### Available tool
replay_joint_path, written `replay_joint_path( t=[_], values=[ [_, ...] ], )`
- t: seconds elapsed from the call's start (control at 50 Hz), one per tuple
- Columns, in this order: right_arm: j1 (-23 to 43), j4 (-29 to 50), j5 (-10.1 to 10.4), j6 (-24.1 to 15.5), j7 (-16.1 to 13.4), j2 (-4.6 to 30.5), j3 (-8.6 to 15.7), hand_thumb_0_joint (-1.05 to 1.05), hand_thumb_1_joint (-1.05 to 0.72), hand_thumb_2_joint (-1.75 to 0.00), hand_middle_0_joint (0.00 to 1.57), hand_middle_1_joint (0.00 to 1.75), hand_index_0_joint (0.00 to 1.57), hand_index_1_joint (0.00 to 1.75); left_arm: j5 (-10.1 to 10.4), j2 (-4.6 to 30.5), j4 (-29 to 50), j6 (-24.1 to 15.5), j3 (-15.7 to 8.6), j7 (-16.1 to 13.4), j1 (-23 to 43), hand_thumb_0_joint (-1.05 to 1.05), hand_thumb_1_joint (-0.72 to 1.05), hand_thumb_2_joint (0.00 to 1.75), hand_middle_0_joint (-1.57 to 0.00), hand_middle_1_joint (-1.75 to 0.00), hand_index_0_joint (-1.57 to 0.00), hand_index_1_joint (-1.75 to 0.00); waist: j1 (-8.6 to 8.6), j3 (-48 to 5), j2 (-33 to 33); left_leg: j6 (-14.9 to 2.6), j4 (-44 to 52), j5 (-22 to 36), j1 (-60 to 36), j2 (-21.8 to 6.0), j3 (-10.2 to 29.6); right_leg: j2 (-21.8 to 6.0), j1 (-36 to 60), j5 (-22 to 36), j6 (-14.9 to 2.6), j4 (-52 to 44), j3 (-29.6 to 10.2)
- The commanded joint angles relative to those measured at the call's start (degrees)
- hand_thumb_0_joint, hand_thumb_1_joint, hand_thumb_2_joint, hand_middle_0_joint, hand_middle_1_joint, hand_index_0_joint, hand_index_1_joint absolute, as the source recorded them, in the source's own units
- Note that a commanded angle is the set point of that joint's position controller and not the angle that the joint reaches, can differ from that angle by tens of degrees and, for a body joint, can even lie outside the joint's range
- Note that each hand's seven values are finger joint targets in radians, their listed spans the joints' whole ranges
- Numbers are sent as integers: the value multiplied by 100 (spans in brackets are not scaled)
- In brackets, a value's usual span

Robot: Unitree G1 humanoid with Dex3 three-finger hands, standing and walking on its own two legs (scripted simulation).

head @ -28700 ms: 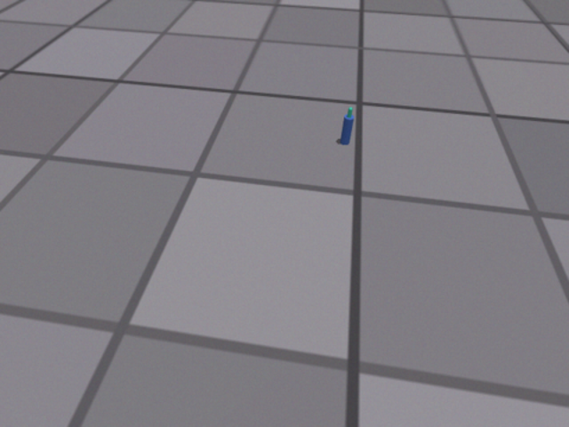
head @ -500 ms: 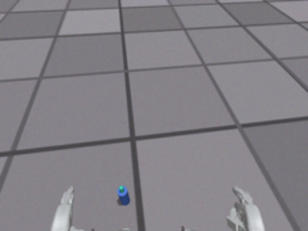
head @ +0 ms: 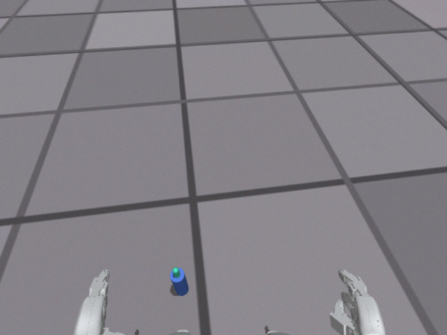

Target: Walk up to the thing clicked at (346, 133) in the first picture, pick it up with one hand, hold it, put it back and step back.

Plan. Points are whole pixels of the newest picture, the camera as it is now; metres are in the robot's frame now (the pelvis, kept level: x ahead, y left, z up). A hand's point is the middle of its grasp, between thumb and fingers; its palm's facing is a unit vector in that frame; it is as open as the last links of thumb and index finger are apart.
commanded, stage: stand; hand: left
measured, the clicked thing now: (179, 280) +0.42 +0.17 -0.61
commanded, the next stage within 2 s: none
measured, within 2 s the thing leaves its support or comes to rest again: neither
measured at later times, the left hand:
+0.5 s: hand out of the picture +0.12 +0.24 -0.11, palm faces -0.01 -0.94 -0.35, open 7.9 cm
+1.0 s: hand out of the picture +0.03 +0.26 -0.11, palm faces +0.00 -0.94 -0.34, open 7.4 cm
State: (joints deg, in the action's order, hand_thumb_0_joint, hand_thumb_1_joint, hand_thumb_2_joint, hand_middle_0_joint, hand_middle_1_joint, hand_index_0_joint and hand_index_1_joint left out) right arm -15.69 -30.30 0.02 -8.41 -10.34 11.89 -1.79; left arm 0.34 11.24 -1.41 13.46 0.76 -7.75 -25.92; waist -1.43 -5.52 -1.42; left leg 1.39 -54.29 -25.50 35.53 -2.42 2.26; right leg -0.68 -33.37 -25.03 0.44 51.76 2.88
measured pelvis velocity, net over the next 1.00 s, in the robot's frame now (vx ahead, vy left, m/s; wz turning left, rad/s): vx -0.02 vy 0.01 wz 0.02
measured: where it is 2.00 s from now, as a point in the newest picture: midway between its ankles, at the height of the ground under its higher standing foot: outside the picture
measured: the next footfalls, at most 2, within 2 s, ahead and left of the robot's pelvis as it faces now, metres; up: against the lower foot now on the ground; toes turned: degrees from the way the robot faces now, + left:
none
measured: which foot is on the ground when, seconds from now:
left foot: down 0.00-1.00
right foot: down 0.00-1.00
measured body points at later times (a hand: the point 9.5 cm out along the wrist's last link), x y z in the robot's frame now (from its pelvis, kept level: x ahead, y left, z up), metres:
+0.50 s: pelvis +0.01 +0.01 +0.02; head +0.02 +0.01 +0.47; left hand +0.12 +0.29 -0.09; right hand +0.12 -0.28 -0.09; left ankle +0.02 +0.13 -0.69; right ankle +0.01 -0.13 -0.69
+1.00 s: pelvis -0.02 +0.01 +0.05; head -0.03 +0.01 +0.50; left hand +0.03 +0.30 -0.08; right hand +0.06 -0.27 -0.09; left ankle +0.02 +0.13 -0.69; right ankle +0.01 -0.13 -0.69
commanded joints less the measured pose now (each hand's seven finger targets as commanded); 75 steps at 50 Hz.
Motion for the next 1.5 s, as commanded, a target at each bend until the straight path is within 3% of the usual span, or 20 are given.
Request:
replay_joint_path(
  t=[0.0,0.12,0.18,0.2,0.22,0.24,0.28,0.36,0.48,0.58,0.68,0.72,0.8,0.92,0.96,1.06,1.16,1.24,1.32,1.48],
  values=[
    [419,917,15,-351,-63,652,307,0,-90,-90,20,30,20,30,-37,571,1064,-285,-336,-70,81,0,-18,44,-20,-30,-20,-30,73,-466,-21,-158,938,656,-384,203,-247,121,288,629,-67,-966,55],
    [388,905,10,-354,-81,654,320,0,-90,-90,20,30,20,30,-48,563,1027,-310,-312,-64,111,0,30,90,-20,-30,-20,-30,-2,-536,99,-177,843,847,-440,204,-256,115,317,848,-34,-962,39],
    [329,887,1,-338,-94,665,333,0,-90,-90,20,30,20,30,-57,580,1044,-300,-349,-74,133,0,54,90,-20,-30,-20,-30,-19,-656,-4,-164,840,993,-533,188,-250,133,332,998,-44,-899,47],
    [633,-258,-624,118,247,1500,547,0,-90,-90,20,30,20,30,-602,1405,-967,-890,-582,215,1004,0,62,90,-20,-30,-20,-30,238,150,529,-315,949,1754,-511,60,49,-439,1220,1360,-401,-1151,-493],
    [486,-482,-666,291,452,1403,578,0,-90,-90,20,30,20,30,-626,1477,-1481,-1118,-631,362,832,0,70,90,-20,-30,-20,-30,213,-263,664,-451,926,1715,-894,-21,-46,-563,1277,1700,-549,-1095,-693],
    [484,-517,-631,360,533,1369,576,0,-90,-90,20,30,20,30,-613,1499,-1632,-1243,-632,426,914,0,78,90,-20,-30,-20,-30,150,-283,661,-511,976,1726,-996,-24,-24,-568,1253,1734,-583,-1082,-778],
    [612,-620,-446,438,694,1333,576,0,-90,-90,20,30,20,30,-459,1464,-2017,-1393,-537,538,1006,0,90,90,-20,-30,-20,-30,199,-115,262,-536,1304,1580,-1158,-7,120,-495,1142,1348,-505,-1191,-680],
    [675,-957,-287,451,887,1444,633,0,-90,-90,20,30,20,30,-289,1510,-2809,-1493,-521,606,1162,0,90,90,-20,-30,-20,-30,293,-216,-98,-474,1606,1768,-1558,-64,246,-452,1359,1577,-366,-1253,-546],
    [660,-1486,-280,542,908,1469,629,0,-90,-90,20,30,20,30,-258,1631,-3738,-1581,-505,567,1508,0,90,90,-20,-30,-20,-30,197,-68,-33,-454,1953,2238,-1918,-106,292,-514,1727,2079,-308,-1581,-536],
    [795,-1869,-261,643,908,1571,601,0,-90,-90,20,30,20,30,-218,1665,-4410,-1521,-443,564,1576,0,90,90,-20,-30,-20,-30,222,502,-12,-445,2710,1312,-1885,-203,488,-463,1750,1203,-248,-2168,-495],
    [766,-2284,-213,647,919,1674,568,0,-90,-90,20,30,20,30,-195,1725,-4961,-1526,-390,586,1552,0,90,90,-20,-30,-20,-30,222,454,-52,-356,3053,1603,-2183,-251,500,-570,2263,1419,-216,-2632,-558],
    [834,-2413,-207,658,914,1730,550,0,-90,-90,20,30,20,30,-180,1757,-5120,-1507,-383,592,1649,0,90,90,-20,-30,-20,-30,225,593,-139,-335,3398,1260,-2165,-306,586,-528,2316,1289,-174,-2701,-497],
    [894,-2631,-163,685,921,1685,533,0,-90,-90,20,30,20,30,-193,1811,-5460,-1520,-346,592,1678,0,90,90,-20,-30,-20,-30,230,708,90,-307,3486,1419,-2284,-289,517,-618,2414,1229,-147,-3018,-539],
    [864,-2884,-140,755,956,1731,543,0,-90,-90,20,30,20,30,-195,1889,-5750,-1523,-313,604,1761,0,90,90,-20,-30,-20,-30,175,889,145,-276,3661,934,-2345,-240,477,-636,2281,567,-103,-3437,-612],
    [858,-2940,-149,771,968,1708,528,0,-90,-90,20,30,20,30,-197,1925,-5823,-1499,-315,623,1762,0,90,90,-20,-30,-20,-30,187,1085,69,-262,3823,462,-2179,-247,540,-578,2142,286,-90,-3445,-574],
    [857,-3022,-137,764,994,1684,524,0,-90,-90,20,30,20,30,-199,1929,-5929,-1532,-303,636,1800,0,90,90,-20,-30,-20,-30,183,913,149,-271,3713,800,-2356,-234,452,-675,2182,271,-107,-3580,-700],
    [896,-3066,-123,728,983,1718,497,0,-90,-90,20,30,20,30,-162,1905,-6001,-1546,-292,641,1861,0,90,90,-20,-30,-20,-30,179,672,45,-278,3718,1270,-2525,-304,431,-718,2407,912,-123,-3503,-687],
    [913,-3124,-125,756,974,1816,497,0,-90,-90,20,30,20,30,-167,1944,-6095,-1499,-291,653,1820,0,90,90,-20,-30,-20,-30,201,1018,49,-265,3902,612,-2241,-315,510,-615,2228,452,-89,-3510,-626],
    [849,-3165,-108,771,1000,1806,489,0,-90,-90,20,30,20,30,-172,1973,-6098,-1502,-285,663,1838,0,90,90,-20,-30,-20,-30,180,945,167,-267,3782,826,-2378,-266,428,-666,2140,272,-111,-3663,-719],
    [898,-3207,-103,712,978,1824,456,0,-90,-90,20,30,20,30,-130,1945,-6149,-1534,-297,669,1927,0,90,90,-20,-30,-20,-30,168,610,117,-262,3791,1574,-2643,-364,395,-683,2479,1291,-124,-3484,-650]
  ],
)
